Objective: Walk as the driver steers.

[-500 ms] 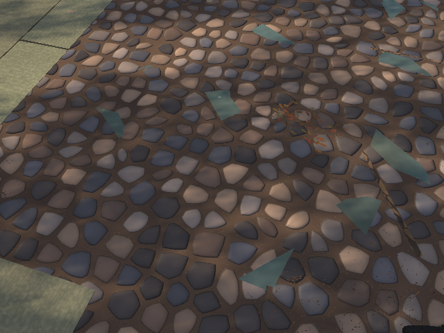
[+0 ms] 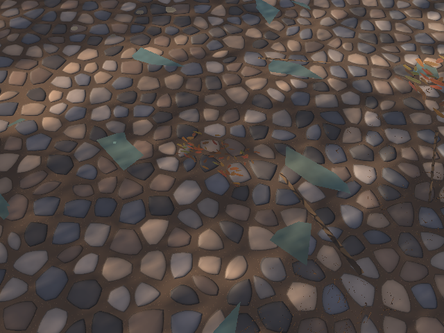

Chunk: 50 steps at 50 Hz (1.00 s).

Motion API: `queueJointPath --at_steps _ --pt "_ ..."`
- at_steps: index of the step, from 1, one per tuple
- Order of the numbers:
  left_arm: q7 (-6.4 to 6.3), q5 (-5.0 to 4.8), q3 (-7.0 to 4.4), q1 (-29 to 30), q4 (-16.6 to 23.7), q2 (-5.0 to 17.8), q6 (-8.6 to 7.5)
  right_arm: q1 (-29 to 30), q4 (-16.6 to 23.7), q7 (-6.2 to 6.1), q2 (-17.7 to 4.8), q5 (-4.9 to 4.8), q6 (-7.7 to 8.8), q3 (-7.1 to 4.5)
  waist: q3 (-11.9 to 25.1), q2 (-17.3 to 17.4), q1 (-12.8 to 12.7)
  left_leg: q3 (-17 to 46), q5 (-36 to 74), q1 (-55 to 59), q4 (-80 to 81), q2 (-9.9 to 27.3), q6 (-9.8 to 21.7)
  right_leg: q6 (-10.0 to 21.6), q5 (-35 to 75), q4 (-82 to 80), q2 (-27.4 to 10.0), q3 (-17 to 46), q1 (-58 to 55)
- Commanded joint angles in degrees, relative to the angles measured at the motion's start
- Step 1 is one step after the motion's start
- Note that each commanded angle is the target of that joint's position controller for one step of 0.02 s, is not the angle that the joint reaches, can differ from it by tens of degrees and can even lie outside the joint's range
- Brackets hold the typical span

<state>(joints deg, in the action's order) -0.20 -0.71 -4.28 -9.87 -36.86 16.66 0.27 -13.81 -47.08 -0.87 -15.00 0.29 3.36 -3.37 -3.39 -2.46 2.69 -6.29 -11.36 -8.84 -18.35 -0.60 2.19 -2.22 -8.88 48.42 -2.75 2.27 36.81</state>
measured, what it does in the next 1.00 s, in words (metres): steps on the spot, turning right: right foot, then left foot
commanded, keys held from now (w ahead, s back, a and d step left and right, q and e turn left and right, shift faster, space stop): e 1.00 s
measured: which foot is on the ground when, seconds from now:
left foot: down 0.00-0.18, up 0.20-0.54, down 0.56-0.98, up 1.00-1.00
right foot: up 0.00-0.14, down 0.16-0.56, up 0.58-0.96, down 0.98-1.00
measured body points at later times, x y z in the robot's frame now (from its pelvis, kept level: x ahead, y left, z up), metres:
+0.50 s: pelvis +0.09 -0.01 -0.01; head +0.13 -0.03 +0.43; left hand +0.33 +0.22 -0.09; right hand +0.18 -0.32 -0.12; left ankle +0.16 +0.12 -0.72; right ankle +0.13 -0.13 -0.75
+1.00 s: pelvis +0.08 -0.02 -0.02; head +0.10 -0.05 +0.43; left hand +0.39 +0.11 -0.09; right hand +0.03 -0.33 -0.12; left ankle +0.16 +0.11 -0.74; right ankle +0.02 -0.10 -0.75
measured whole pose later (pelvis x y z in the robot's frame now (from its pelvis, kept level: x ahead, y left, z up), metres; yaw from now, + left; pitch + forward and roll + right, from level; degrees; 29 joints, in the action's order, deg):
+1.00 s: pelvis +0.08 -0.02 -0.02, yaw -35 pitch +1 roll +0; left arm 0.5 -1.2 -4.9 -9.5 -32.6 17.3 4.0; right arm -8.9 -41.4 -1.0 -17.9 -0.7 -1.0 -4.7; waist -2.8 1.3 1.2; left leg -8.7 -17.4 -16.5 -33.8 7.7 -2.3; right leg 0.2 -16.0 30.9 -0.3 -1.4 16.0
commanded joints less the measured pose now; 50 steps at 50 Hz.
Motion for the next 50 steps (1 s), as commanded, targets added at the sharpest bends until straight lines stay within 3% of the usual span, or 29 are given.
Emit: queueJointPath --at_steps 1,4,6,7,8,9,10,11,12,13,14,15,17,21,24,27,28,29,30,31,32,33,34,37,41,46,48,49,50 --pt "1.12 0.09 -0.70 1.07 4.74 2.31 -0.33 3.43 3.60 -0.84 -10.21 -0.55 -0.28 -2.43 6.55 8.29 -0.75 2.58 31.94 2.82 2.56 14.58 8.28 0.70 5.38 -6.26 -0.31 -1.83 -6.77" --pt "2.13 0.12 -1.43 2.98 6.71 3.52 -0.01 3.22 3.05 -0.61 -11.61 -1.41 -1.18 -2.96 5.56 8.25 -0.52 2.74 30.47 5.61 -1.18 16.46 7.71 2.55 0.40 -10.70 0.28 -3.08 -7.34" --pt "2.51 0.08 -2.06 1.28 7.08 4.32 0.08 4.24 3.25 -0.70 -12.12 -2.21 -1.65 -3.27 5.86 8.26 -1.94 2.16 33.19 6.66 -6.80 16.43 6.29 4.53 -1.27 -15.82 1.79 -4.67 -10.38" --pt "2.33 0.16 -2.72 -2.16 6.25 5.23 -0.09 4.54 3.29 -0.80 -11.58 -2.46 -1.79 -3.19 7.36 7.06 -3.83 0.16 34.71 5.51 -13.16 14.46 4.52 6.00 2.93 -21.32 3.74 -5.87 -16.29" --pt "1.43 0.41 -4.18 -6.96 5.46 9.10 -0.21 1.77 2.98 -0.65 -10.25 -1.73 -1.53 -2.85 10.78 1.98 -5.49 -2.04 28.28 0.03 -23.84 10.35 0.82 8.79 18.83 -24.74 2.11 -1.16 -27.02" --pt "-0.03 1.09 -5.40 -9.64 6.45 15.79 -0.01 1.13 5.41 -0.13 -6.66 1.43 -0.99 -1.49 14.89 -12.17 -4.47 -4.00 -6.45 -18.34 -43.16 3.34 -3.89 16.68 48.43 -21.06 -12.46 18.61 -42.00" --pt "0.10 1.80 -4.42 -8.62 7.63 14.89 -0.44 0.71 6.39 0.60 -6.59 1.46 -0.63 -0.63 23.54 -14.23 -4.57 6.80 -29.39 -27.37 -56.33 -2.42 -5.35 27.54 44.39 -23.79 -21.22 33.04 -46.83" --pt "0.56 1.23 -3.56 -6.81 7.95 11.33 -0.73 3.27 6.11 1.03 -9.78 -0.10 -0.88 -1.59 21.81 -6.40 -6.16 11.50 -26.25 -28.97 -58.65 0.50 -5.25 25.29 37.78 -24.91 -17.94 27.88 -43.61" --pt "0.54 0.53 -2.90 -3.87 7.68 9.47 -0.91 5.08 6.52 0.91 -9.65 -0.79 -1.33 -1.55 16.78 -3.52 -4.73 11.24 -22.02 -29.88 -56.36 2.00 -4.73 21.26 31.29 -25.09 -14.27 21.96 -38.87" --pt "0.44 0.05 -2.73 -1.82 7.64 8.81 -0.67 5.68 6.06 0.32 -8.95 -0.22 -1.88 -1.54 13.40 0.39 -3.64 11.06 -18.79 -29.40 -51.63 3.12 -4.85 18.30 24.66 -26.35 -11.42 19.24 -33.73" --pt "0.10 -0.16 -2.60 0.22 7.89 8.76 -0.29 6.20 6.37 -0.22 -9.55 0.27 -2.51 -1.80 11.54 -0.44 -2.49 10.85 -16.27 -26.83 -47.24 3.51 -5.14 17.02 20.58 -27.56 -9.62 17.70 -28.88" --pt "-0.09 0.41 -2.73 1.45 8.21 9.41 0.16 5.82 6.38 -0.22 -8.88 0.25 -2.95 -1.66 10.61 -2.05 -1.48 9.72 -14.48 -23.63 -44.81 2.39 -5.56 16.64 19.43 -28.47 -7.86 16.66 -24.76" --pt "-0.63 1.07 -3.07 1.74 8.29 9.97 0.53 4.48 5.98 -0.34 -7.50 0.00 -3.20 -1.30 11.35 -3.99 -1.11 9.29 -13.23 -20.53 -39.00 0.95 -6.40 16.85 18.64 -28.84 -6.77 16.23 -22.80" --pt "-1.54 0.54 -3.47 1.55 7.96 10.62 1.10 5.98 6.49 -0.27 -6.58 -0.08 -3.27 -0.85 12.40 -5.18 -2.31 10.19 -8.95 -15.99 -29.38 -0.24 -6.69 15.76 8.44 -28.76 -5.59 18.46 -20.85" --pt "-1.36 0.53 -3.41 1.51 7.95 10.44 1.60 6.71 7.29 0.29 -7.14 -0.42 -2.91 -1.19 11.49 -6.70 -3.03 10.59 -8.72 -13.95 -23.61 -1.07 -5.79 14.70 1.85 -28.49 -5.27 22.49 -20.77" --pt "-1.44 -0.30 -3.18 2.72 8.10 9.89 2.24 3.17 6.73 0.99 -7.12 -0.40 -2.16 -1.78 10.58 -6.97 -0.86 9.13 -2.43 -6.32 -9.51 -1.42 -3.45 11.84 -0.39 -25.50 -3.07 23.94 -18.86" --pt "-1.58 -0.44 -2.77 1.27 7.85 8.46 2.31 1.16 6.43 0.84 -9.34 0.20 -2.14 -2.59 10.63 -4.41 -0.67 12.12 -0.21 -0.83 -4.70 3.30 -1.41 9.07 -5.42 -21.84 -0.44 21.94 -14.96" --pt "-1.54 -0.11 -1.98 -0.30 8.38 5.15 2.28 0.91 7.02 0.44 -14.46 1.46 -2.57 -3.68 9.65 8.78 -2.46 25.15 1.59 3.82 -0.10 16.60 4.22 5.22 -18.69 -9.12 6.65 12.53 -5.27" --pt "-1.48 -0.05 -2.95 0.50 9.76 8.12 1.42 2.08 7.26 0.59 -15.55 3.16 -2.55 -4.04 6.89 20.32 -2.57 37.77 6.39 -2.08 3.82 24.89 12.72 2.64 -27.16 4.20 10.45 5.88 0.50" --pt "-1.37 0.29 -4.16 -1.09 8.22 11.69 1.21 6.07 9.36 0.14 -12.28 2.89 -2.18 -3.08 6.06 14.96 -3.56 34.33 7.66 -3.44 3.19 23.82 13.21 1.36 -23.63 13.55 7.24 8.08 -0.31" --pt "-1.32 -0.10 -4.64 -2.73 6.33 12.11 1.62 9.18 9.99 -0.29 -9.62 1.98 -2.15 -2.48 5.25 11.62 -4.83 27.43 7.83 -4.14 1.82 19.85 10.20 0.59 -19.89 17.22 6.90 7.19 -0.76" --pt "-1.65 0.01 -4.46 -4.32 4.78 10.65 2.31 10.67 10.59 -0.60 -8.45 1.03 -2.25 -2.16 5.00 9.97 -5.23 22.61 7.29 -3.01 0.85 16.54 7.95 -0.48 -16.91 20.26 6.55 6.14 -0.36" --pt "-1.65 0.08 -4.11 -4.61 4.49 9.35 2.82 10.52 10.63 -0.87 -7.78 0.30 -2.36 -1.86 4.31 9.89 -4.57 20.05 9.84 -2.20 0.52 15.89 8.02 -1.49 -14.95 23.14 6.21 5.61 0.80" --pt "-1.31 -0.80 -2.95 -0.46 6.25 6.51 3.01 6.98 10.18 -1.58 -8.04 0.73 -3.26 -1.84 4.14 11.09 -1.92 13.85 12.54 1.75 0.80 14.16 8.93 -3.29 -11.90 18.26 4.52 1.46 1.65" --pt "-0.40 -0.33 -1.68 3.22 8.40 4.67 2.81 4.22 9.56 -1.59 -11.24 0.50 -4.06 -3.14 6.55 12.95 0.63 11.62 15.96 6.33 -0.19 16.99 10.16 -3.71 -14.21 5.48 1.40 -1.06 -3.07" --pt "0.77 -0.54 -2.07 1.41 8.37 5.90 3.31 5.21 9.18 -0.45 -13.37 -1.03 -4.02 -4.13 7.44 14.13 -0.38 8.71 19.42 3.98 -2.69 19.06 9.24 -0.59 -12.33 -9.07 1.92 -5.35 -13.77" --pt "1.07 -0.51 -2.55 -2.51 6.88 5.78 3.43 6.25 8.76 -0.40 -12.70 -2.21 -3.91 -4.04 7.91 12.64 -3.15 5.81 17.34 1.29 -7.65 17.94 5.89 2.62 -3.39 -21.45 3.46 -6.93 -21.80" --pt "0.59 -0.40 -3.34 -4.79 6.11 7.57 3.39 3.11 7.39 -0.17 -10.54 -2.01 -3.66 -3.53 8.72 8.18 -3.59 2.40 11.43 -3.92 -13.37 15.72 1.90 4.72 3.81 -26.59 3.38 -4.12 -29.74" --pt "-0.29 -0.44 -4.91 -6.99 6.64 13.77 3.10 2.76 8.57 0.17 -6.81 0.59 -3.54 -2.38 9.41 -7.34 -2.96 -3.15 -9.72 -18.63 -29.79 9.41 -3.94 9.49 22.78 -28.12 -9.21 13.69 -40.27"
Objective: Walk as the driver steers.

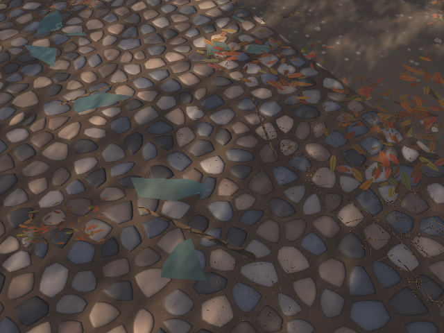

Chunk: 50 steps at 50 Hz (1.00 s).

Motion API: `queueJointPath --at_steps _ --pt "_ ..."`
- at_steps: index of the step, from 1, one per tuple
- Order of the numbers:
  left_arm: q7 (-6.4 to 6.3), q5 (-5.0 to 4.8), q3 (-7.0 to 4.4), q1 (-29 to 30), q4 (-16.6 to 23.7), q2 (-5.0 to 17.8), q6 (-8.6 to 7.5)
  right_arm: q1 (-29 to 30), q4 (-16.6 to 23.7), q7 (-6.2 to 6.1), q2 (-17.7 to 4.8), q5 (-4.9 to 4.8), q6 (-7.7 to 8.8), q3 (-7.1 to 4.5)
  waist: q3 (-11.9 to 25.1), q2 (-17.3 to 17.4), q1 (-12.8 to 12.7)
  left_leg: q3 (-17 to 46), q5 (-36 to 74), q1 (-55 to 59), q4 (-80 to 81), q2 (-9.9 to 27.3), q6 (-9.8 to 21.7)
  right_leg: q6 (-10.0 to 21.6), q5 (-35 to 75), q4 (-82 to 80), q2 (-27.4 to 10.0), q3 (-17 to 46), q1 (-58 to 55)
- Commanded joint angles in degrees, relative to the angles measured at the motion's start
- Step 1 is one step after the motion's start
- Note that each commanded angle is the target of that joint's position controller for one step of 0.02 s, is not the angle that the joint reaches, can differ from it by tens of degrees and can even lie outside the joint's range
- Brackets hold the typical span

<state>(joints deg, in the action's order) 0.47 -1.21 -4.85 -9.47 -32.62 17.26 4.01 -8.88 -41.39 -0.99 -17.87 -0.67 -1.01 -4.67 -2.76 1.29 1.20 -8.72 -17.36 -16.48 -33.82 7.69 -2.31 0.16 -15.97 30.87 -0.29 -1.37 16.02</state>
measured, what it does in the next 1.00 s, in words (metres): steps to the right, turning right: left foot, then right foot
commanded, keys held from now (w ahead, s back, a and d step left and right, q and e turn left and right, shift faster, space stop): e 0.36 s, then w+e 0.24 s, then e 0.40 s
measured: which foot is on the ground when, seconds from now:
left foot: up 0.00-0.44, down 0.46-0.90, up 0.92-1.00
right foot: down 0.00-0.46, up 0.48-0.86, down 0.88-1.00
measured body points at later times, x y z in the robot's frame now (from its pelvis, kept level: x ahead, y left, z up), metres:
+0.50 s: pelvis +0.01 +0.01 +0.00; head +0.03 +0.01 +0.45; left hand +0.25 +0.23 -0.09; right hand +0.08 -0.31 -0.08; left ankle +0.04 +0.12 -0.73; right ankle -0.01 -0.11 -0.71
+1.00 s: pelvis +0.09 -0.09 +0.00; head +0.13 -0.14 +0.44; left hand +0.40 +0.02 -0.07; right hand +0.02 -0.40 -0.12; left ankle +0.10 +0.09 -0.64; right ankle +0.10 -0.21 -0.73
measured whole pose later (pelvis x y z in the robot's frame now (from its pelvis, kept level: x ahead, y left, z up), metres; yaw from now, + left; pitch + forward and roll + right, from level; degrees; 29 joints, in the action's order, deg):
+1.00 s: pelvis +0.09 -0.09 +0.00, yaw -35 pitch +3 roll +1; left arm 1.2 -0.7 -3.9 -6.8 -33.2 17.8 0.1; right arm -11.5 -40.5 -1.2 -19.1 0.0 1.3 -3.8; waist -4.8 1.5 1.5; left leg 1.1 -29.0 -25.0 -67.8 2.7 -3.0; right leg 3.3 -9.1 31.8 3.0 1.2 25.5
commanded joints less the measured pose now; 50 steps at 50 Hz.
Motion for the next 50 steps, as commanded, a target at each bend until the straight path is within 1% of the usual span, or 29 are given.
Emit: queueJointPath --at_steps 1,2,3,4,5,8,12,18,20,21,22,23,24,25,26,28,32,34,37,40,42,43,44,45,46,47,48,49,50 --pt "-0.82 1.96 -4.52 -5.80 3.77 16.89 -1.67 1.93 6.23 -0.13 -3.75 2.42 1.11 -0.74 8.99 -19.27 -2.25 3.98 -21.77 -23.18 -27.36 -6.25 -2.57 19.37 39.13 -9.44 -22.87 31.22 -17.43" --pt "-0.35 2.71 -3.76 -6.66 3.43 13.42 -2.98 5.62 6.47 -0.55 -6.55 1.58 1.14 -1.60 10.81 -12.33 -5.63 10.47 -20.74 -23.24 -33.94 -5.47 -2.32 20.66 34.05 -10.82 -20.95 28.92 -15.54" --pt "-0.45 2.41 -2.94 -4.37 2.54 11.82 -3.77 5.93 6.35 -0.68 -7.00 0.71 0.99 -1.90 8.48 -10.74 -3.69 11.86 -15.79 -23.42 -34.88 -4.62 -1.48 17.29 29.97 -10.80 -17.23 23.83 -13.69" --pt "-0.80 1.39 -2.68 -1.38 2.52 10.58 -3.90 4.51 5.11 -1.13 -6.77 0.95 0.83 -2.11 7.47 -8.11 -2.15 12.39 -11.16 -23.28 -33.04 -4.15 -1.37 14.10 25.68 -10.60 -13.94 20.82 -12.48" --pt "-1.11 0.44 -2.08 0.68 2.68 9.35 -3.72 3.73 4.81 -1.43 -7.32 1.41 0.62 -2.33 6.86 -8.72 -1.33 12.53 -8.10 -22.68 -31.90 -4.26 -1.71 12.84 26.17 -10.56 -12.72 19.67 -11.27" --pt "-1.88 0.97 -1.57 1.41 2.66 8.97 -3.28 1.45 4.11 -0.98 -5.87 1.06 0.76 -2.10 8.67 -9.08 -0.24 11.81 -2.82 -18.18 -30.65 -6.46 -2.76 12.99 27.13 -10.63 -10.34 18.29 -8.98" --pt "-2.35 0.78 -1.95 0.42 2.02 10.05 -2.91 3.83 5.03 -0.77 -4.21 0.91 0.95 -1.33 7.87 -9.44 -1.63 12.67 -1.95 -16.05 -18.41 -7.69 -3.22 12.92 19.62 -10.18 -9.45 21.36 -8.96" --pt "-1.62 0.63 -2.28 1.60 2.06 11.01 -2.20 3.98 5.89 0.34 -4.79 0.27 2.00 -1.43 7.21 -10.62 -2.37 13.66 -4.75 -8.20 -6.80 -9.86 -1.80 13.13 16.23 -8.54 -8.97 29.30 -5.52" --pt "-1.54 0.02 -2.10 1.89 2.01 10.64 -1.98 2.22 5.82 0.88 -4.89 -0.14 2.54 -1.55 8.45 -10.38 -1.64 13.07 -3.08 -3.61 -0.55 -10.28 -0.46 12.43 4.50 -9.00 -7.47 31.57 -4.30" --pt "-1.63 -0.34 -1.88 2.71 2.02 10.21 -1.85 0.48 5.39 1.09 -4.49 -0.36 2.84 -1.65 7.97 -9.96 -0.13 12.22 0.45 1.20 5.35 -10.38 0.57 11.28 -3.66 -8.82 -5.68 31.63 -1.26" --pt "-1.80 -0.52 -1.47 2.73 1.90 9.13 -1.87 -1.85 4.67 1.01 -4.57 -0.33 3.09 -1.92 7.31 -8.64 1.35 12.02 3.37 7.82 10.92 -9.25 2.03 9.36 -11.52 -7.33 -3.29 30.40 3.72" --pt "-1.86 -0.14 -0.48 1.20 1.78 5.84 -2.09 -5.93 4.31 0.63 -7.23 0.42 3.20 -2.55 9.16 -1.81 2.08 20.78 -2.08 17.41 13.72 0.35 5.61 5.92 -21.26 2.90 0.80 25.20 12.46" --pt "-1.91 -0.54 -0.23 1.39 3.45 4.38 -2.77 -9.50 3.63 0.75 -12.03 1.91 3.27 -3.32 6.71 10.89 1.87 38.46 -16.44 19.14 20.38 11.17 12.53 3.11 -21.37 17.09 9.20 12.19 25.13" --pt "-1.91 0.06 -1.23 3.51 4.54 8.20 -3.80 -7.28 4.09 1.02 -11.81 2.74 4.26 -3.41 1.59 11.37 1.24 46.38 -23.42 12.99 23.52 15.72 16.75 1.86 -16.31 25.94 3.70 12.91 29.63" --pt "-1.67 0.19 -2.03 2.61 3.49 10.48 -4.01 -3.77 4.98 0.45 -8.79 1.86 4.70 -2.54 -0.74 9.39 -0.22 41.24 -23.68 11.47 23.66 13.42 15.41 1.00 -11.35 29.63 1.71 12.20 30.35" --pt "-1.34 0.53 -2.32 -0.10 1.23 9.73 -3.86 -1.88 5.60 -0.61 -6.22 0.57 4.66 -1.67 -0.30 7.68 -0.74 31.67 -17.27 13.40 23.46 8.53 11.34 -1.24 -5.00 33.72 0.59 9.83 31.05" --pt "-0.33 0.07 -1.05 3.41 2.17 5.16 -4.43 -5.78 4.70 -1.09 -5.47 1.54 5.07 -1.14 -1.84 5.33 1.84 18.38 1.18 12.34 24.53 6.23 11.32 -3.48 3.11 33.83 -1.50 6.44 31.06" --pt "0.00 0.32 -0.63 4.89 2.97 4.07 -4.41 -6.21 4.22 -1.05 -6.44 1.63 4.60 -1.39 -1.56 5.57 2.39 13.57 12.62 12.58 23.50 6.11 12.14 -4.91 4.51 28.19 -2.40 4.75 28.85" --pt "1.10 0.48 0.22 6.62 3.83 2.26 -4.29 -5.81 3.51 -0.93 -9.15 0.75 3.44 -2.19 -0.54 6.51 2.81 7.55 21.92 10.98 20.98 5.92 11.70 -4.93 6.28 17.51 -3.12 1.52 21.52" --pt "2.18 0.04 -0.37 6.45 4.09 3.85 -3.88 -5.87 2.86 -0.66 -11.18 -0.68 2.81 -2.86 1.14 7.57 2.30 5.59 26.39 10.92 17.20 7.40 10.48 -2.86 5.72 10.24 -1.86 -0.99 14.43" --pt "2.50 0.11 -1.37 4.04 3.78 5.53 -3.42 -4.73 2.89 -0.42 -11.46 -1.85 2.77 -3.04 3.28 7.19 0.27 4.70 33.89 12.78 10.80 8.21 9.11 -0.24 4.44 4.61 -0.05 -2.13 9.50" --pt "2.30 0.39 -2.39 -1.00 2.30 6.95 -3.32 -3.92 2.91 -0.30 -10.65 -2.48 2.92 -2.82 6.07 5.45 -2.75 2.30 38.34 11.96 2.79 6.61 7.47 1.67 8.52 -1.22 1.99 -3.02 1.79" --pt "1.36 0.61 -3.85 -7.29 0.28 10.00 -3.17 -6.50 2.29 -0.01 -8.26 -2.07 3.41 -2.01 9.89 1.48 -5.28 -0.38 35.49 7.07 -8.48 3.23 4.38 3.92 16.87 -5.79 3.54 -2.06 -9.70" --pt "-0.09 0.17 -4.87 -11.57 0.74 15.69 -3.05 -8.99 4.46 0.36 -3.09 1.67 3.67 -0.18 15.11 -12.58 -4.41 -0.64 -4.21 -10.32 -26.91 -1.16 0.38 9.62 38.91 -3.65 -10.80 17.13 -26.05" --pt "0.06 1.50 -4.60 -8.24 3.33 19.02 -3.96 -10.90 6.15 0.39 -2.68 2.48 4.05 0.89 24.27 -19.21 -2.05 8.47 -25.16 -22.00 -42.60 -9.49 -1.99 23.89 35.65 -6.82 -24.04 42.31 -31.26" --pt "0.67 1.44 -3.34 -7.71 3.34 13.39 -4.59 -5.54 5.74 0.42 -8.26 0.69 3.89 -0.58 23.01 -9.29 -6.21 13.96 -19.13 -23.97 -45.14 -6.77 -1.52 22.19 28.36 -9.74 -20.59 35.93 -27.61" --pt "0.62 0.98 -2.46 -5.17 2.34 11.32 -5.05 -2.48 6.62 0.17 -8.36 -0.08 3.68 -0.47 16.32 -8.68 -4.74 13.30 -14.31 -25.13 -42.99 -5.38 -0.36 18.96 24.24 -9.94 -17.51 29.33 -21.87" --pt "0.33 0.22 -2.10 -2.92 2.01 9.91 -4.96 -2.73 5.54 -0.63 -7.70 0.68 3.25 -0.49 12.71 -4.52 -3.07 13.43 -10.40 -23.93 -38.66 -3.42 -0.30 15.51 20.18 -10.26 -14.05 24.99 -16.14" --pt "0.00 -0.08 -1.72 -0.34 2.20 9.17 -4.57 -2.40 5.68 -1.18 -8.20 1.32 2.66 -0.67 10.22 -5.44 -1.73 13.57 -8.07 -21.22 -34.51 -2.84 -0.51 14.14 19.52 -10.93 -12.21 22.75 -10.29"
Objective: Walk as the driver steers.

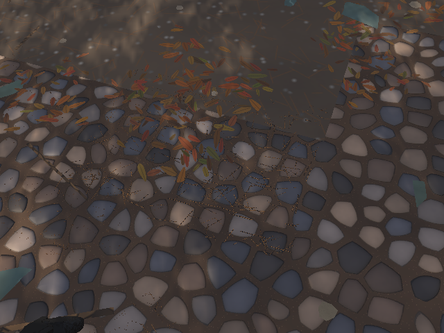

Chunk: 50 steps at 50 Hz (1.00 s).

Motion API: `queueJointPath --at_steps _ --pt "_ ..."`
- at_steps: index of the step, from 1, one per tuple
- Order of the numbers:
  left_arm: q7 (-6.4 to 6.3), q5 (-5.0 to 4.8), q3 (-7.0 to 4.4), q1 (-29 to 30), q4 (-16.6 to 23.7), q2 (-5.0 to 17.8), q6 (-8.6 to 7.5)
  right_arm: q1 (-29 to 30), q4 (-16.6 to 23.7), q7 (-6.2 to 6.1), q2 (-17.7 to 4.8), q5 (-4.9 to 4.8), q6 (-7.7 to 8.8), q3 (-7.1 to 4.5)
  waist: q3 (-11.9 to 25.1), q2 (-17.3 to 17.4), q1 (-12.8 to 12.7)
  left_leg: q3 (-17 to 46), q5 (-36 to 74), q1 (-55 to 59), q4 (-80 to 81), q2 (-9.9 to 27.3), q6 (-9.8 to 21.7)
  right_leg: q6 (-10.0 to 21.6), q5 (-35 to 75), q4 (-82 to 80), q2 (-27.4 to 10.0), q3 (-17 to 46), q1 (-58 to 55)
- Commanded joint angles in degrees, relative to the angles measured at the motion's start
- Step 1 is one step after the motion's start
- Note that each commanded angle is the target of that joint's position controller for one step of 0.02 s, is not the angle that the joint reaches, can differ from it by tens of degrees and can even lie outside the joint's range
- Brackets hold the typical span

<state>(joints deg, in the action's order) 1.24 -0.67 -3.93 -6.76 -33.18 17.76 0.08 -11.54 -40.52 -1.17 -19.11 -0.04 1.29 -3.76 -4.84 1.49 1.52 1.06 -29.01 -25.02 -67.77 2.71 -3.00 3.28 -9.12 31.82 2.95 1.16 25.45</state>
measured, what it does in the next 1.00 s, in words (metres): walks ahead: left foot, then right foot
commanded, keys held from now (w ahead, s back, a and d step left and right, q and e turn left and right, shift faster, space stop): no key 0.16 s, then w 0.60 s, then w+q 0.24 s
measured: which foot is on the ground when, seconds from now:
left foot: up 0.00-0.32, down 0.34-0.80, up 0.82-1.00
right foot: down 0.00-0.34, up 0.36-0.76, down 0.78-1.00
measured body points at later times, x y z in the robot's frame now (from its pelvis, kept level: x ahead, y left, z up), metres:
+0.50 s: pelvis +0.12 +0.03 +0.02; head +0.12 +0.05 +0.47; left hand +0.29 +0.27 -0.09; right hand +0.14 -0.25 -0.08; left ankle +0.08 +0.14 -0.73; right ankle +0.12 -0.11 -0.66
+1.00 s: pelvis +0.36 -0.06 +0.02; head +0.38 -0.07 +0.47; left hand +0.45 +0.21 -0.09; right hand +0.46 -0.34 -0.10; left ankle +0.40 +0.10 -0.64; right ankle +0.34 -0.15 -0.73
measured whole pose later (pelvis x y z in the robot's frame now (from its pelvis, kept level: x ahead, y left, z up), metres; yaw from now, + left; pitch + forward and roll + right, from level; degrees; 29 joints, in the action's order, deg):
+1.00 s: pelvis +0.36 -0.06 +0.02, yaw -1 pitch +1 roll -2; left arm 1.3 0.6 -3.3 -15.1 -46.2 14.8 -5.6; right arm -16.0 -41.6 -0.4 -18.1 -1.8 2.3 -3.3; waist -1.4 3.2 -1.0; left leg 4.1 -13.3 -35.5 -64.3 5.6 -0.1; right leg 3.2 -11.2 18.5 2.6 -6.2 8.1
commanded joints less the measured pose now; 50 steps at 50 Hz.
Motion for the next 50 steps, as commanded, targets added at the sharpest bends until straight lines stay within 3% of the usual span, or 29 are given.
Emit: queueJointPath --at_steps 1,3,6,8,10,13,16,17,18,19,20,22,25,29,34,36,37,38,39,40,41,42,43,44,46,48,50 --pt "-1.07 0.17 -2.37 -1.01 3.12 8.49 -0.38 -0.76 4.21 -0.87 -6.86 0.70 -0.16 -1.61 11.70 -6.98 -0.61 2.78 5.67 -8.45 0.00 1.58 -0.14 10.66 14.88 -12.66 -13.94 17.82 -14.72" --pt "-1.59 1.08 -2.17 0.42 2.75 8.07 -0.49 -3.23 3.04 -0.72 -5.21 0.66 -0.57 -1.14 12.80 -7.76 0.46 1.55 7.57 -4.69 3.11 0.50 -1.12 11.22 20.03 -12.62 -12.94 15.06 -11.52" --pt "-2.13 0.91 -1.86 -0.09 1.16 7.72 -0.43 -1.72 3.37 -0.97 -3.28 0.71 -1.08 -0.30 13.04 -7.66 -0.34 1.61 9.46 -2.93 11.10 0.35 -1.94 10.99 18.33 -12.18 -12.31 13.95 -10.96" --pt "-2.26 1.00 -1.63 0.28 0.55 7.58 -0.07 -0.02 3.91 -0.87 -2.68 0.56 -1.37 0.04 12.29 -8.42 -1.14 1.71 10.95 -0.83 15.94 0.48 -1.78 10.59 11.73 -12.49 -12.04 14.41 -9.65" --pt "-2.00 0.87 -1.44 -1.15 -0.40 7.63 0.09 1.28 4.54 -0.40 -2.78 0.14 -1.20 0.15 11.44 -9.35 -2.58 0.83 11.70 0.86 20.40 0.10 -0.98 10.52 -7.20 -14.69 -11.75 16.59 -8.34" --pt "-1.39 0.64 -1.11 -3.45 -2.00 8.23 -0.06 2.55 5.50 0.57 -3.39 -0.49 0.05 0.03 7.92 -10.31 -3.71 -0.69 7.86 2.24 26.41 -1.13 1.25 10.26 -22.19 -15.90 -13.14 21.65 -7.52" --pt "-1.20 0.23 -0.23 -3.34 -2.95 6.81 -0.36 -2.08 3.64 1.13 -1.84 -0.44 1.90 0.14 6.04 -7.30 -0.36 -2.35 12.08 13.63 39.48 -2.47 4.80 7.37 -27.12 -12.45 -10.27 20.87 -2.40" --pt "-1.22 0.36 0.57 -2.44 -2.73 4.30 -0.73 -5.64 3.02 0.85 -3.02 0.00 2.37 -0.11 6.13 -4.45 1.04 3.48 9.77 19.06 42.89 2.08 6.67 4.78 -26.13 -6.52 -7.48 18.43 1.87" --pt "-1.00 0.56 1.53 -2.07 -1.63 0.32 -1.52 -10.10 2.30 0.56 -7.51 0.74 2.61 -1.05 6.49 5.94 1.09 17.60 0.64 24.95 48.88 11.80 11.22 0.50 -23.37 8.48 -0.22 7.45 10.94" --pt "-1.11 -0.34 0.60 1.83 0.93 3.59 -2.74 -13.08 1.06 1.16 -11.17 1.28 2.69 -2.47 2.54 13.56 2.96 35.50 -9.58 24.53 57.28 20.27 18.28 -1.35 -24.49 18.63 1.39 1.84 21.28" --pt "-1.18 -0.98 -0.70 2.94 0.63 6.95 -3.51 -11.96 1.58 0.97 -8.48 0.98 3.11 -1.82 -0.54 8.64 2.79 36.44 -12.56 23.40 58.00 20.23 19.30 -1.59 -21.05 25.01 -2.01 5.29 24.02" --pt "-0.75 -0.45 -0.90 0.58 -1.33 6.11 -3.74 -9.41 2.20 0.62 -5.60 0.06 3.48 -0.97 -0.18 7.47 0.96 27.29 -6.82 25.41 57.84 15.32 15.86 -2.11 -13.21 27.06 -4.12 4.24 25.27" --pt "-0.12 0.07 -0.32 2.57 -1.77 2.96 -4.30 -10.65 1.72 0.33 -4.66 -0.05 3.45 -0.62 0.66 5.82 1.74 16.39 10.15 25.24 59.32 10.99 13.68 -3.50 -2.84 22.75 -5.29 1.27 21.86" --pt "0.76 -0.08 0.97 7.11 -1.26 -0.25 -4.73 -12.59 0.50 0.30 -5.44 -0.46 2.89 -0.86 1.21 5.88 3.44 7.31 22.02 22.59 59.29 8.05 12.97 -4.98 4.28 9.44 -4.59 -1.73 13.56" --pt "2.21 -0.84 1.09 11.48 -0.08 1.02 -5.38 -15.62 -1.48 0.55 -7.93 -1.39 2.15 -1.57 -0.44 6.52 4.38 7.10 25.57 22.54 57.97 11.09 13.24 -3.49 5.20 -0.11 -3.58 -2.69 7.03" --pt "2.39 -0.86 0.49 9.63 -0.26 2.83 -5.63 -14.98 -1.97 0.39 -8.85 -1.76 1.69 -1.91 0.29 7.14 2.09 7.27 32.85 24.66 55.72 12.77 12.31 -1.40 3.25 -2.23 -3.12 -2.63 3.42" --pt "2.15 -0.63 -0.21 5.98 -1.22 4.14 -5.64 -13.88 -1.94 0.23 -9.31 -1.88 1.45 -2.00 2.54 7.11 -0.65 5.61 42.44 24.72 51.40 12.14 11.27 -0.01 3.35 -3.98 -1.93 -3.57 -2.52" --pt "1.62 -0.43 -1.48 -1.44 -3.64 6.37 -5.48 -13.74 -2.00 0.06 -8.51 -1.81 1.29 -1.68 7.49 5.70 -4.38 2.67 51.37 23.15 42.48 9.67 9.85 1.78 3.96 -5.50 -0.69 -4.48 -13.30" --pt "0.89 -0.23 -2.66 -11.26 -5.80 9.17 -5.31 -13.60 -1.15 -0.02 -6.39 -0.99 1.45 -0.70 14.64 3.56 -8.91 1.30 46.01 13.71 29.09 7.27 7.82 4.40 3.33 -3.65 -6.02 0.96 -29.99" --pt "0.20 1.15 -3.92 -18.40 -6.77 15.32 -4.84 -17.75 1.37 0.16 0.50 -0.15 2.24 1.42 23.94 -11.52 -8.31 -1.60 16.79 -8.37 5.69 -1.46 3.52 12.03 -6.49 -5.50 -22.92 26.65 -51.15" --pt "0.30 0.69 -2.97 -18.58 -7.03 11.78 -4.96 -17.57 0.83 0.00 -1.75 -1.73 3.37 1.07 26.73 -15.61 -8.94 6.71 -3.14 -14.95 -3.75 -4.15 3.48 14.95 -16.31 -14.46 -26.86 41.53 -49.00" --pt "0.07 0.28 -1.76 -14.78 -7.36 8.18 -4.98 -12.22 1.76 0.35 -6.19 -3.41 3.72 -0.40 16.44 -12.07 -8.43 7.17 0.31 -19.84 -6.80 -0.74 4.03 12.16 -17.82 -15.64 -24.74 32.49 -41.68" --pt "-0.14 0.19 -1.16 -11.48 -7.26 6.07 -4.95 -8.94 2.34 0.53 -6.32 -3.20 3.83 -0.40 11.13 -9.30 -6.96 5.44 5.27 -19.29 -5.16 1.92 4.52 10.23 -13.47 -16.51 -22.32 24.33 -34.36" --pt "-0.13 0.51 -0.65 -8.42 -7.35 4.35 -5.06 -7.43 2.17 0.51 -5.49 -2.24 3.70 -0.46 7.80 -6.62 -5.19 5.08 9.23 -17.56 -2.41 3.51 4.33 9.04 -8.60 -18.32 -19.77 19.15 -28.02" --pt "-0.01 1.40 -0.40 -5.07 -7.69 2.50 -5.92 -9.44 0.93 0.80 -3.68 -1.91 2.25 -0.61 5.50 -8.30 -1.93 5.53 14.13 -12.02 0.06 5.42 3.84 7.96 -1.32 -21.73 -16.77 11.28 -20.23" --pt "-0.04 1.33 -0.76 -4.41 -8.87 2.82 -6.92 -9.80 0.65 0.88 -1.53 -1.89 1.09 -0.28 3.81 -6.83 -0.63 5.49 16.20 -11.72 0.92 5.42 2.97 8.38 5.57 -23.83 -16.58 6.06 -16.66" --pt "-0.24 1.53 -1.03 -4.43 -9.95 3.53 -7.38 -7.33 1.66 0.65 -1.33 -1.52 0.75 -0.32 1.95 -5.41 -0.56 6.21 20.29 -14.28 4.33 5.03 2.08 8.39 10.51 -24.87 -16.22 1.72 -15.84"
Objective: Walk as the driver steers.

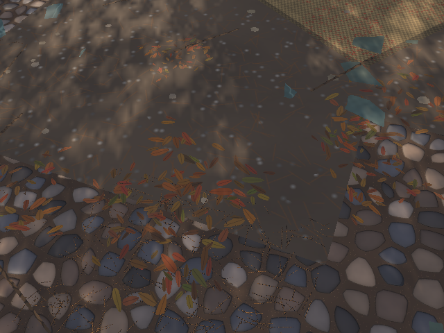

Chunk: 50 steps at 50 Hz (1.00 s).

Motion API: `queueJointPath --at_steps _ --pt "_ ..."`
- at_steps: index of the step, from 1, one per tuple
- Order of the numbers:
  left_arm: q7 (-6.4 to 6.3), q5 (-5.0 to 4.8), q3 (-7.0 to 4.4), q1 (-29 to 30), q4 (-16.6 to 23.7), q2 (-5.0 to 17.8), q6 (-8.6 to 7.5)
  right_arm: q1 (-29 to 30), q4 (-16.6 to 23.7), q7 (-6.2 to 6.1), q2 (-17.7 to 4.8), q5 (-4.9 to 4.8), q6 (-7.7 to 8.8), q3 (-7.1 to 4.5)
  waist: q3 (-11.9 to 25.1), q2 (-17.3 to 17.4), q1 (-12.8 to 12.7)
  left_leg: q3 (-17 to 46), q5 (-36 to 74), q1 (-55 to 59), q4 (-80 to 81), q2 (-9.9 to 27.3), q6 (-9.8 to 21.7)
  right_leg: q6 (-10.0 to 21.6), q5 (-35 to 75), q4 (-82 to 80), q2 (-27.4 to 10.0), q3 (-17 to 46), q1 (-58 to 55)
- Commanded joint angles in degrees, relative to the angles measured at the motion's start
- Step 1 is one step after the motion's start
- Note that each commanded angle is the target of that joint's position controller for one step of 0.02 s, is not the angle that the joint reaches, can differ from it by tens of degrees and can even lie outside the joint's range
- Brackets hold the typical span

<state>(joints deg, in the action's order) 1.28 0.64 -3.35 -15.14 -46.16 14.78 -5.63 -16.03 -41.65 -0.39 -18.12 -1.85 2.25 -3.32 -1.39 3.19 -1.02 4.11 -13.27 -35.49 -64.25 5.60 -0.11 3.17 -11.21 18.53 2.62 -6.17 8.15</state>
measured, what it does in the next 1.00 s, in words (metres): walks ahead, turning left: left foot, then right foot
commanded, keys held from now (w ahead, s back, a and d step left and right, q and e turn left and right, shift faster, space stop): w+q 0.64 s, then w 0.36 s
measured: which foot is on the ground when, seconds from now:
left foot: up 0.00-0.28, down 0.30-0.80, up 0.82-1.00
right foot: down 0.00-0.32, up 0.34-0.76, down 0.78-1.00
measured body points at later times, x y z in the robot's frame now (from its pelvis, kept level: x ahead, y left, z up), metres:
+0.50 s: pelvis +0.29 +0.07 +0.00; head +0.32 +0.09 +0.44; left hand +0.37 +0.37 -0.10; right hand +0.46 -0.17 -0.10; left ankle +0.30 +0.13 -0.74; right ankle +0.34 -0.11 -0.66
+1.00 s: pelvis +0.57 +0.09 +0.00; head +0.60 +0.09 +0.45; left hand +0.50 +0.36 -0.11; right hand +0.83 -0.08 -0.10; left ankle +0.53 +0.24 -0.67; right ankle +0.62 +0.00 -0.74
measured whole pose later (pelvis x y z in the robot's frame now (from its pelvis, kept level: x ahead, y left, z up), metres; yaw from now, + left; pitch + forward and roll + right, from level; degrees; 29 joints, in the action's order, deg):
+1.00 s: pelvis +0.57 +0.09 +0.00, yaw +27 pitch +1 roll -1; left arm 1.2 0.0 -2.6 -18.5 -46.4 15.0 -5.3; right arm -13.9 -38.0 -0.1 -17.0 -0.5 2.8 -2.6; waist -0.9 2.8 -2.4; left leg 2.8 -16.8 -32.7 -59.8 3.1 0.5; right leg 2.7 -10.5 20.4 3.1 -0.2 11.2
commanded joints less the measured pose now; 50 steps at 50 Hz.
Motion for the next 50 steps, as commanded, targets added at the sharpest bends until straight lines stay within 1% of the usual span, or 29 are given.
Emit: queueJointPath --at_steps 1,4,6,9,12,13,14,15,16,17,18,19,20,21,22,25,30,32,35,37,38,39,40,41,42,44,45,47,50 --pt "-0.44 0.21 -1.67 3.77 2.60 6.82 -1.73 -1.39 3.39 -0.06 -2.16 0.44 -0.05 -0.68 -2.05 -6.76 1.72 3.20 7.67 -4.67 4.07 1.90 -0.95 8.28 14.39 -11.76 -15.47 7.06 1.05" --pt "-0.91 -0.15 -1.71 3.44 1.98 8.09 -1.58 4.58 5.21 1.12 -0.90 0.59 0.76 0.03 -3.30 -5.72 -0.26 -0.60 17.29 -2.05 17.29 0.93 -0.19 6.65 16.06 -12.45 -13.71 1.32 0.56" --pt "-1.22 -0.53 -2.01 0.61 0.87 9.59 -1.16 9.48 7.15 2.05 0.19 0.66 1.00 0.62 -4.49 -4.34 -2.48 -2.89 19.06 -2.41 22.75 0.49 0.69 6.48 16.80 -12.45 -15.18 0.08 -2.62" --pt "-1.42 -1.36 -2.45 -2.57 -0.69 11.04 0.37 13.77 10.12 3.34 -0.16 0.49 1.00 0.65 -5.26 -3.87 -3.64 -4.42 15.83 -5.94 27.51 -0.13 2.58 5.72 21.74 -9.20 -17.67 -1.29 -11.31" --pt "-1.98 -1.69 -3.06 -2.32 -0.52 13.27 2.00 12.40 11.78 4.10 -2.54 0.58 0.60 -0.49 -1.51 -6.52 -0.99 -8.79 7.59 -0.02 28.48 -4.43 5.51 3.92 44.95 -0.13 -18.23 -3.74 -16.04" --pt "-2.30 -1.68 -3.30 -2.06 -0.21 14.13 2.54 8.53 11.32 4.05 -4.18 0.63 0.28 -1.39 1.49 -7.72 1.52 -10.22 4.52 5.44 28.03 -6.73 6.85 3.34 53.49 6.58 -17.88 -4.44 -16.44" --pt "-2.60 -1.75 -3.32 -1.44 0.17 14.43 2.97 1.21 9.87 3.64 -6.63 0.54 0.01 -2.81 5.59 -7.63 5.82 -10.68 4.38 15.68 29.59 -9.04 8.58 2.29 55.86 16.90 -16.77 -5.27 -13.41" --pt "-2.87 -1.50 -2.73 -1.07 0.88 13.37 2.80 -8.33 7.75 2.60 -9.89 0.40 -0.53 -4.61 10.38 -4.71 10.97 -6.03 6.65 32.43 32.29 -8.08 11.05 0.22 46.09 31.96 -14.53 -5.62 -2.56" --pt "-1.86 0.66 -0.03 -7.65 3.80 4.88 1.57 -8.86 7.55 1.82 -16.56 0.20 -0.48 -5.78 16.13 11.27 5.00 23.55 0.73 55.51 33.97 7.40 21.10 -3.50 -6.43 54.82 -4.16 -3.81 24.52" --pt "-0.76 -0.30 0.15 -4.26 4.52 7.48 -0.84 -10.17 9.60 1.97 -13.09 0.43 0.28 -4.59 25.78 7.84 7.30 45.78 -7.62 61.24 44.55 13.96 26.47 -3.60 -22.79 64.16 1.02 10.41 33.12" --pt "-0.08 -2.76 -1.04 2.57 6.55 11.37 -2.06 -8.50 9.20 2.10 -9.87 1.29 0.85 -3.54 18.31 3.55 8.88 38.16 -6.45 56.57 47.06 12.27 22.21 -2.43 -17.63 64.02 -2.45 13.22 37.92" --pt "-0.12 -2.89 -0.47 4.69 7.76 10.27 -2.70 -5.22 9.14 2.05 -8.78 1.18 1.24 -3.23 11.37 -0.94 6.46 30.81 -1.79 47.71 47.34 10.00 20.08 -1.77 -12.66 58.92 -4.91 12.52 37.52" --pt "-0.58 -1.59 -0.41 4.87 7.41 9.55 -2.77 -1.40 9.60 2.01 -7.48 1.14 1.37 -2.82 6.93 -4.58 3.68 24.91 5.58 39.21 47.64 7.64 18.53 -2.11 -10.11 53.32 -6.90 11.94 34.81" --pt "-0.80 -0.82 -0.79 3.68 7.00 10.04 -2.21 1.01 10.40 1.80 -6.19 1.78 1.52 -2.33 5.52 -3.52 1.59 21.04 11.62 33.40 48.59 5.93 17.98 -2.60 -8.21 50.12 -8.34 12.21 30.55" --pt "-0.81 -0.44 -0.91 2.71 6.80 10.06 -1.47 2.17 10.80 1.65 -5.95 2.03 1.55 -2.17 4.83 -2.50 0.41 19.55 14.38 29.69 49.75 4.80 17.97 -3.44 -7.34 48.37 -8.64 12.05 27.91" --pt "-1.20 0.49 -0.31 3.21 6.88 7.85 0.09 1.60 9.61 0.77 -7.07 1.40 1.82 -2.45 3.24 -2.11 -0.20 14.00 20.34 22.71 51.12 2.78 18.03 -6.68 -3.70 40.59 -8.24 10.03 26.01" --pt "-0.76 -0.06 0.95 14.54 9.55 5.35 -0.06 -1.93 7.39 -0.50 -8.79 0.82 0.83 -2.98 1.30 0.70 4.15 9.99 10.94 18.56 49.84 -1.58 13.25 -8.05 14.73 18.55 -4.21 8.98 20.82" --pt "-0.38 -0.74 0.68 16.99 10.41 6.24 -0.46 -3.74 6.34 -0.47 -9.20 0.57 0.59 -3.18 1.24 1.56 5.15 12.64 7.65 19.82 48.64 -0.52 12.57 -7.69 16.24 14.86 -3.10 9.74 19.12" --pt "0.33 -0.93 -0.16 16.66 10.38 8.28 -1.27 -5.06 4.96 -0.57 -7.47 0.55 0.43 -2.72 1.67 3.05 4.91 16.54 5.23 25.96 44.37 2.38 11.72 -5.77 13.52 10.96 -3.59 10.94 18.53" --pt "0.45 -0.95 -0.84 13.50 9.72 9.06 -1.77 -4.52 4.47 -0.53 -7.10 0.83 0.14 -2.65 1.56 4.81 2.89 17.97 8.13 27.68 41.15 3.19 10.69 -3.50 9.09 9.20 -3.42 9.60 14.78" --pt "0.20 -0.64 -1.57 9.24 8.55 9.97 -2.00 -4.41 4.49 -0.41 -5.85 1.02 0.06 -2.22 3.31 4.76 0.71 16.94 12.83 27.56 36.86 1.15 9.47 -1.83 7.93 7.24 -2.82 8.43 8.66" --pt "-0.12 0.15 -2.38 2.30 7.76 12.16 -2.33 -4.46 5.01 -0.22 -3.13 1.41 0.19 -1.14 9.50 2.00 -2.53 13.74 12.30 24.30 25.14 -1.77 7.42 1.53 7.11 8.23 -8.54 13.62 -2.78" --pt "-0.35 0.89 -3.82 -5.12 6.43 17.58 -2.00 -11.68 5.51 -0.21 0.17 0.81 0.69 0.07 18.28 -11.85 -1.73 6.65 -2.79 7.21 5.24 -9.41 2.74 10.68 0.86 7.13 -20.84 34.64 -23.44" --pt "0.49 -0.92 -3.91 -9.03 3.84 15.96 -1.35 -13.19 5.47 -0.43 -1.83 -0.21 1.12 0.05 18.70 -20.51 -2.53 5.61 -20.20 -5.72 -6.10 -10.73 1.15 14.74 -16.98 -1.51 -25.79 53.32 -27.56" --pt "0.47 -1.63 -2.62 -6.46 4.57 11.44 -1.18 -6.97 5.59 -0.54 -6.84 -0.64 1.14 -1.17 10.19 -12.50 -4.05 7.34 -16.25 -10.27 -10.10 -7.76 1.43 12.13 -23.79 -3.42 -23.92 49.03 -21.48" --pt "0.20 -0.59 -1.28 -1.03 5.23 8.22 -0.43 1.55 7.63 -0.47 -6.53 1.04 1.28 -1.10 1.63 -6.79 -2.82 3.71 -8.67 -9.35 -6.74 -3.80 1.60 9.65 -12.66 -4.57 -19.02 34.86 -8.69" --pt "0.04 -0.21 -0.80 0.36 5.13 7.10 -0.38 1.98 7.84 -0.19 -5.58 1.52 1.44 -1.15 0.51 -7.57 -1.23 3.23 -5.96 -6.93 -3.25 -1.80 1.58 9.11 -7.45 -5.66 -16.97 30.85 -4.89" --pt "-0.16 -0.27 -0.50 0.60 4.60 6.39 -0.52 0.48 7.26 0.28 -3.38 1.28 1.49 -0.71 1.02 -9.53 0.21 1.50 -3.97 -3.11 0.80 -0.58 1.13 9.00 -0.18 -7.48 -14.53 25.66 -1.75" --pt "-0.52 -1.07 -1.11 -1.01 3.13 8.91 -0.64 3.97 8.43 0.42 -1.29 1.72 1.62 0.26 0.31 -8.25 -0.37 -0.59 -0.21 -3.83 9.80 0.18 -0.17 10.33 8.63 -9.53 -14.55 20.48 -0.93"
